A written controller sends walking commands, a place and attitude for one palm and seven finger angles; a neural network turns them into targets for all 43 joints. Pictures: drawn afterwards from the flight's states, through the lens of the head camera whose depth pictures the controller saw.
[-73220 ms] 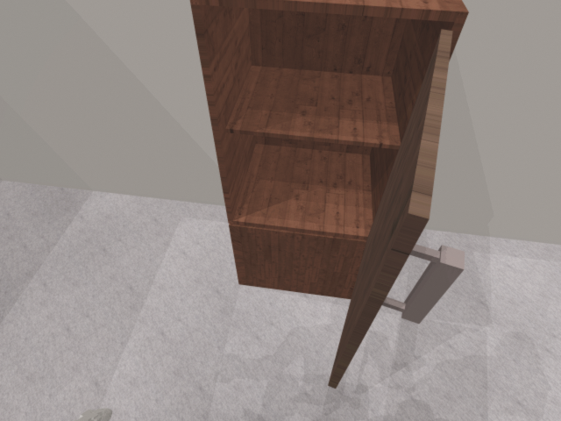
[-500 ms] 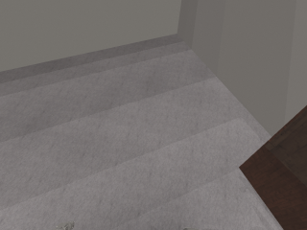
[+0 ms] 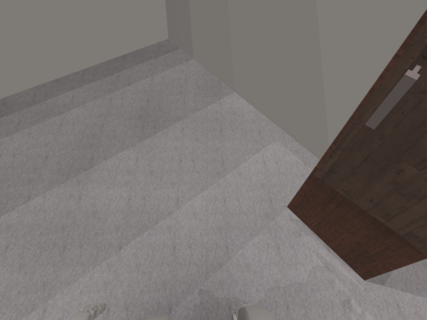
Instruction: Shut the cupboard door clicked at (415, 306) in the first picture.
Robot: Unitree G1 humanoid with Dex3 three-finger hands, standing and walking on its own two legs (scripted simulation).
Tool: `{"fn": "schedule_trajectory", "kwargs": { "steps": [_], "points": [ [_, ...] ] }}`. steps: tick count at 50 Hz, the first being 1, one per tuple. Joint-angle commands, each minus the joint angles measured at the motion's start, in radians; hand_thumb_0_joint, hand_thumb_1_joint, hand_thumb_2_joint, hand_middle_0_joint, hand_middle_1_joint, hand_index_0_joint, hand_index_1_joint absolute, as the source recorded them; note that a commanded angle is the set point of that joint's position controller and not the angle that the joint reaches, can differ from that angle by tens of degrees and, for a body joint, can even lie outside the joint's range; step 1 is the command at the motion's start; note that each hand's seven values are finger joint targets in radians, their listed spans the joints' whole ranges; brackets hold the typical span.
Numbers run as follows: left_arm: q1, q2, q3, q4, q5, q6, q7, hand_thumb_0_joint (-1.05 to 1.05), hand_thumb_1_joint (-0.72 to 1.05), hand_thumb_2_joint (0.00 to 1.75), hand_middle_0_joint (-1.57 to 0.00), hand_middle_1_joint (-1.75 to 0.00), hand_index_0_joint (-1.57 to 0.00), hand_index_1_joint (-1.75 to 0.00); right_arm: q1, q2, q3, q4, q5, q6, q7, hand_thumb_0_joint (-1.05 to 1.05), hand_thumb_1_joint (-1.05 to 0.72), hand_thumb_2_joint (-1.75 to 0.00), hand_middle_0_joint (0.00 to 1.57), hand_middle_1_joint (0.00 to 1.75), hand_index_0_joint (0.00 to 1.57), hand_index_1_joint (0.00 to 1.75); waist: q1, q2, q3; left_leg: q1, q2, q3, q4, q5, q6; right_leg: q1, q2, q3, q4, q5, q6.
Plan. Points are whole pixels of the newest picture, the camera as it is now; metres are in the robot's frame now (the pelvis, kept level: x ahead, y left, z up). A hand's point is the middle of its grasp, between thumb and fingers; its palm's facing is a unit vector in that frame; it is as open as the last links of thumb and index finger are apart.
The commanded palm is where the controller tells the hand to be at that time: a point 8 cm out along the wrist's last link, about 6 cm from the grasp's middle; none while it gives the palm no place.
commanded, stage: turn to face it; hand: left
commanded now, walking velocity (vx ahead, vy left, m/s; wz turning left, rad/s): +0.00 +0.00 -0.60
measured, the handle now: (393, 97) +0.59 -0.39 +0.09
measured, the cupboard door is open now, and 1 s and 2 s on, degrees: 7 7 7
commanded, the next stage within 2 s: take the last steps up to it in 1.06 s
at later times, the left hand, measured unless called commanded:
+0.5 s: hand (141, 304) +0.16 +0.15 -0.16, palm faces -0.27 -0.93 -0.24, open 7.4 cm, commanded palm none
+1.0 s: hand (183, 264) +0.24 +0.07 -0.15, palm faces -0.52 -0.81 -0.28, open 7.4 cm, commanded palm none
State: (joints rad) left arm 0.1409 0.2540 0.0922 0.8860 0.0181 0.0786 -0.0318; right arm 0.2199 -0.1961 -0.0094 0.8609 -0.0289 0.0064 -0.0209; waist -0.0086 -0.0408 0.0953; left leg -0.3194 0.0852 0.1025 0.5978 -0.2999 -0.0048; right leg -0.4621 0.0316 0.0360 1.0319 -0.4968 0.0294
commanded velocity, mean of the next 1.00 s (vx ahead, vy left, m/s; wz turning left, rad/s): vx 0.00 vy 0.00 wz -0.49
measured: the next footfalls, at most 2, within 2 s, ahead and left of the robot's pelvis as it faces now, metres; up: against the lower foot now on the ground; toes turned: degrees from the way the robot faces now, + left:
right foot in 0.22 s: +0.03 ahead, -0.14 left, +0.00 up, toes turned -13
left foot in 0.56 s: +0.13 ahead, +0.09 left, +0.00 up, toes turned -17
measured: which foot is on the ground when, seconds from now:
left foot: down 0.00-0.22, up 0.24-0.54, down 0.56-0.90, up 0.92-1.00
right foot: up 0.00-0.20, down 0.22-0.56, up 0.58-0.88, down 0.90-1.00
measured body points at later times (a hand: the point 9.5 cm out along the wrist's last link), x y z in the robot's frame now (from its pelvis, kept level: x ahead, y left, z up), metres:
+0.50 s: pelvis +0.03 -0.02 +0.00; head +0.08 -0.04 +0.45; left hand +0.18 +0.20 -0.14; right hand +0.05 -0.30 -0.13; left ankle +0.07 +0.11 -0.70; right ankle -0.01 -0.13 -0.73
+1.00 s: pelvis +0.04 -0.04 +0.00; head +0.07 -0.09 +0.45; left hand +0.27 +0.12 -0.13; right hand -0.07 -0.29 -0.16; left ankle +0.08 +0.09 -0.68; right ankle -0.03 -0.12 -0.73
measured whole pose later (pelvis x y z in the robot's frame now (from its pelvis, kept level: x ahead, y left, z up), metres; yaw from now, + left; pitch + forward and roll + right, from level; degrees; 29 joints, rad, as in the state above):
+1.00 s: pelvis +0.04 -0.04 +0.00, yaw -32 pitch +1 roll +0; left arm 0.14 0.21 0.05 0.90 0.02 0.02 -0.01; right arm 0.23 -0.27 -0.05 0.95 -0.01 0.07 -0.02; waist -0.03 0.07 0.08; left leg -0.42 0.09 0.06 1.01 -0.52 -0.06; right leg -0.27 0.01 -0.04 0.58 -0.33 -0.03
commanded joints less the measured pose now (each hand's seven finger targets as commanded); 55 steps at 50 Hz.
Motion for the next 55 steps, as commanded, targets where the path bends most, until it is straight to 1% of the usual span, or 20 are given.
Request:
{"fn": "schedule_trajectory", "kwargs": {
  "steps": [1,5,9,11,13,17,23,26,27,28,29,32,39,42,43,45,46,48,51,55],
  "points": [
    [-0.031,0.054,0.010,-0.105,-0.003,-0.023,-0.012,0.00,0.90,0.90,-0.20,-0.30,-0.20,-0.30,0.034,-0.212,-0.063,-0.050,-0.007,-0.014,-0.025,0.00,-0.90,-0.90,0.20,0.30,0.20,0.30,-0.012,0.224,-0.151,0.233,0.258,-0.132,-0.224,0.481,0.134,-0.071,-0.060,-0.053,0.019,0.003,0.022],
    [-0.055,0.034,-0.001,-0.111,-0.002,-0.031,-0.013,0.00,0.90,0.90,-0.20,-0.30,-0.20,-0.30,0.073,-0.233,-0.080,-0.017,-0.005,-0.004,-0.017,0.00,-0.90,-0.90,0.20,0.30,0.20,0.30,-0.040,0.262,-0.162,0.261,0.266,-0.051,-0.162,0.551,0.122,0.043,-0.031,-0.121,-0.240,0.027,0.003],
    [0.075,0.086,0.012,-0.073,0.002,-0.043,-0.003,0.00,0.90,0.90,-0.20,-0.30,-0.20,-0.30,0.019,-0.237,-0.091,-0.027,0.008,0.008,-0.002,0.00,-0.90,-0.90,0.20,0.30,0.20,0.30,0.031,0.181,-0.158,0.079,0.225,0.034,0.006,0.310,0.027,0.330,-0.035,-0.123,-0.582,0.317,-0.037],
    [0.173,0.248,0.040,-0.043,0.007,-0.058,0.020,0.00,0.90,0.90,-0.20,-0.30,-0.20,-0.30,-0.067,-0.127,-0.065,-0.099,0.017,0.018,0.005,0.00,-0.90,-0.90,0.20,0.30,0.20,0.30,0.093,-0.234,-0.131,-0.289,0.002,0.062,0.403,-0.350,-0.070,0.457,-0.405,0.357,-0.708,0.709,-0.207],
    [0.127,0.225,0.041,-0.048,0.005,-0.058,0.042,0.00,0.90,0.90,-0.20,-0.30,-0.20,-0.30,-0.091,-0.145,-0.064,-0.090,0.018,0.029,-0.012,0.00,-0.90,-0.90,0.20,0.30,0.20,0.30,0.067,-0.259,-0.126,-0.359,0.018,-0.108,0.576,-0.279,-0.064,0.405,-0.371,0.388,-0.714,0.637,-0.263],
    [0.024,0.159,0.018,-0.083,0.004,-0.061,0.046,0.00,0.90,0.90,-0.20,-0.30,-0.20,-0.30,-0.040,-0.137,-0.058,-0.045,0.014,0.027,-0.001,0.00,-0.90,-0.90,0.20,0.30,0.20,0.30,0.005,-0.092,-0.168,-0.237,0.017,-0.089,0.476,-0.120,-0.084,0.359,-0.262,0.199,-0.637,0.725,-0.223],
    [0.043,0.187,0.029,-0.070,0.010,-0.054,0.040,0.00,0.90,0.90,-0.20,-0.30,-0.20,-0.30,-0.056,-0.121,-0.055,-0.070,0.023,0.019,-0.003,0.00,-0.90,-0.90,0.20,0.30,0.20,0.30,0.021,-0.111,-0.157,-0.118,-0.040,-0.071,0.184,-0.118,-0.075,0.309,-0.243,0.284,-0.611,0.704,-0.221],
    [-0.005,0.174,0.026,-0.077,0.000,-0.045,0.037,0.00,0.90,0.90,-0.20,-0.30,-0.20,-0.30,0.037,-0.134,-0.055,-0.044,0.024,0.005,-0.011,0.00,-0.90,-0.90,0.20,0.30,0.20,0.30,-0.031,-0.089,-0.167,0.093,-0.051,-0.066,-0.101,0.068,-0.064,0.189,-0.183,0.282,-0.538,0.613,-0.146],
    [0.000,0.133,0.019,-0.086,-0.008,-0.040,0.034,0.00,0.90,0.90,-0.20,-0.30,-0.20,-0.30,0.066,-0.183,-0.060,-0.036,0.017,-0.006,-0.015,0.00,-0.90,-0.90,0.20,0.30,0.20,0.30,-0.039,0.027,-0.184,0.208,0.046,-0.157,-0.236,0.113,-0.032,0.087,-0.099,0.226,-0.454,0.475,-0.094],
    [0.042,0.073,0.008,-0.102,-0.014,-0.037,0.024,0.00,0.90,0.90,-0.20,-0.30,-0.20,-0.30,0.082,-0.282,-0.078,-0.043,0.002,-0.011,-0.016,0.00,-0.90,-0.90,0.20,0.30,0.20,0.30,-0.031,0.308,-0.201,0.300,0.282,-0.385,-0.284,0.242,0.067,-0.063,0.034,0.076,-0.258,0.094,-0.034],
    [0.018,0.092,0.003,-0.120,-0.004,-0.046,0.019,0.00,0.90,0.90,-0.20,-0.30,-0.20,-0.30,0.101,-0.300,-0.078,-0.059,0.001,-0.006,-0.017,0.00,-0.90,-0.90,0.20,0.30,0.20,0.30,-0.045,0.291,-0.175,0.226,0.396,-0.455,-0.290,0.328,0.161,-0.064,0.018,0.006,-0.052,-0.126,-0.017],
    [0.013,0.095,0.020,-0.087,0.001,-0.035,0.003,0.00,0.90,0.90,-0.20,-0.30,-0.20,-0.30,0.009,-0.227,-0.058,-0.074,-0.006,-0.015,-0.026,0.00,-0.90,-0.90,0.20,0.30,0.20,0.30,0.001,0.238,-0.133,0.194,0.292,-0.270,-0.249,0.512,0.156,-0.105,-0.043,0.009,0.152,-0.033,0.015],
    [-0.039,0.044,-0.005,-0.091,0.000,-0.030,-0.007,0.00,0.90,0.90,-0.20,-0.30,-0.20,-0.30,0.057,-0.230,-0.071,-0.022,-0.006,-0.001,-0.017,0.00,-0.90,-0.90,0.20,0.30,0.20,0.30,-0.034,0.274,-0.138,0.217,0.248,-0.084,-0.178,0.557,0.133,0.058,-0.036,-0.108,-0.215,0.022,0.003],
    [0.037,0.049,-0.005,-0.065,0.000,-0.040,-0.002,0.00,0.90,0.90,-0.20,-0.30,-0.20,-0.30,0.027,-0.246,-0.081,-0.013,0.002,0.006,-0.010,0.00,-0.90,-0.90,0.20,0.30,0.20,0.30,0.009,0.239,-0.163,0.161,0.230,-0.041,-0.093,0.446,0.083,0.226,-0.016,-0.136,-0.479,0.222,-0.018],
    [0.089,0.080,0.001,-0.046,0.003,-0.046,0.002,0.00,0.90,0.90,-0.20,-0.30,-0.20,-0.30,0.016,-0.237,-0.082,-0.012,0.008,0.008,-0.005,0.00,-0.90,-0.90,0.20,0.30,0.20,0.30,0.033,0.180,-0.174,0.097,0.193,-0.005,-0.021,0.338,0.039,0.329,-0.035,-0.110,-0.596,0.339,-0.032],
    [0.175,0.241,0.025,-0.013,0.010,-0.067,0.026,0.00,0.90,0.90,-0.20,-0.30,-0.20,-0.30,-0.034,-0.119,-0.055,-0.064,0.018,0.012,0.004,0.00,-0.90,-0.90,0.20,0.30,0.20,0.30,0.083,-0.218,-0.169,-0.270,-0.017,0.055,0.341,-0.341,-0.059,0.515,-0.410,0.330,-0.688,0.771,-0.206],
    [0.195,0.236,0.023,-0.005,0.002,-0.067,0.038,0.00,0.90,0.90,-0.20,-0.30,-0.20,-0.30,-0.078,-0.135,-0.053,-0.063,0.017,0.027,-0.009,0.00,-0.90,-0.90,0.20,0.30,0.20,0.30,0.094,-0.190,-0.160,-0.281,-0.001,-0.080,0.457,-0.340,-0.053,0.443,-0.411,0.336,-0.683,0.833,-0.255],
    [0.094,0.172,0.010,-0.017,0.003,-0.066,0.052,0.00,0.90,0.90,-0.20,-0.30,-0.20,-0.30,-0.035,-0.147,-0.056,-0.020,0.019,0.027,-0.013,0.00,-0.90,-0.90,0.20,0.30,0.20,0.30,0.038,-0.206,-0.137,-0.319,0.010,-0.121,0.563,-0.234,-0.059,0.432,-0.347,0.267,-0.667,0.804,-0.261],
    [0.027,0.135,-0.003,-0.036,0.005,-0.068,0.054,0.00,0.90,0.90,-0.20,-0.30,-0.20,-0.30,0.013,-0.116,-0.048,0.021,0.015,0.029,0.000,0.00,-0.90,-0.90,0.20,0.30,0.20,0.30,-0.004,-0.103,-0.150,-0.202,0.001,-0.081,0.478,-0.129,-0.068,0.337,-0.272,0.131,-0.654,0.765,-0.223],
    [0.057,0.142,0.002,-0.013,0.009,-0.068,0.053,0.00,0.90,0.90,-0.20,-0.30,-0.20,-0.30,0.006,-0.096,-0.045,0.023,0.016,0.027,0.001,0.00,-0.90,-0.90,0.20,0.30,0.20,0.30,0.012,-0.090,-0.141,-0.161,-0.023,-0.060,0.304,-0.119,-0.065,0.351,-0.266,0.164,-0.661,0.715,-0.228]
  ]
}}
